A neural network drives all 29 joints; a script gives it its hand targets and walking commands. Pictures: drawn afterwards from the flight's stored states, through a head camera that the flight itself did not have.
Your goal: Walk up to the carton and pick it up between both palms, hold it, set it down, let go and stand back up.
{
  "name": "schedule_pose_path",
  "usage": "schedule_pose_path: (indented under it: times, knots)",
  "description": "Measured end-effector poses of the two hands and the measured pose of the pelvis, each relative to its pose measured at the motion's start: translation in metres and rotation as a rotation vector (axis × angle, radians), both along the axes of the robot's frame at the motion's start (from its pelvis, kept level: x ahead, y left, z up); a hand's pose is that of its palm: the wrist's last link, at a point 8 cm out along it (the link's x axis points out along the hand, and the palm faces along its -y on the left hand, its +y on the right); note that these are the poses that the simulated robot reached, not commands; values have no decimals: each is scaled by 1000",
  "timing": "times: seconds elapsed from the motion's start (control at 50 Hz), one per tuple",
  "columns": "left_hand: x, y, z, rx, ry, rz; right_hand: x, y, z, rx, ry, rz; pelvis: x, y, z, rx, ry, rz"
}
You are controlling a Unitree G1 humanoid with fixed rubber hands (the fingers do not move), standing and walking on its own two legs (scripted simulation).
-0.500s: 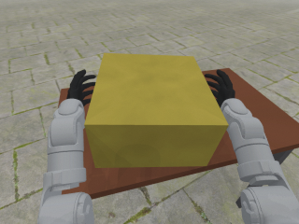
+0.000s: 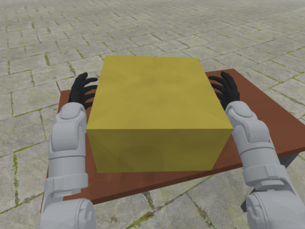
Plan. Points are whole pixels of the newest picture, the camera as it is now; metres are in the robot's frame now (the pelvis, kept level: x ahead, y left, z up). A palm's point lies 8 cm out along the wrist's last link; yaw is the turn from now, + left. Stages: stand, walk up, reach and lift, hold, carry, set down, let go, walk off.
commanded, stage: hold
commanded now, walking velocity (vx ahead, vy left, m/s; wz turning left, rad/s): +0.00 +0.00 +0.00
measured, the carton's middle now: (154, 107) +0.40 -0.01 +0.15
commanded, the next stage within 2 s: none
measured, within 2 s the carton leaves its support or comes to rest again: neither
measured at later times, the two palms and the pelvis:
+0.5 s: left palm (76, 103) +0.36 +0.18 +0.20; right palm (230, 103) +0.36 -0.19 +0.19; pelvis -0.01 +0.00 +0.00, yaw +0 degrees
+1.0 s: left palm (77, 104) +0.36 +0.18 +0.20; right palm (229, 102) +0.36 -0.19 +0.19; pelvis +0.00 +0.00 +0.00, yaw +0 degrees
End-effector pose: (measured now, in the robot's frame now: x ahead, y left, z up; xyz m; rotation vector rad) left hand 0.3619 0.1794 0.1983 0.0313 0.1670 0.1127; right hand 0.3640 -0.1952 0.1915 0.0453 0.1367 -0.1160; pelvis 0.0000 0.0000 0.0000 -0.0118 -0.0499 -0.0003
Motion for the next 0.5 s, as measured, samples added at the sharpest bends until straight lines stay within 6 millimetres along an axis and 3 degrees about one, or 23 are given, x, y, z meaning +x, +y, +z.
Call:
schedule_pose_path:
  times: [0.5]
  knots:
    - [-4, 1, 6, 5, -8, -4, -5, 1, 1, 14, -7, -5, -5, 2, 0, 0, -5, -2]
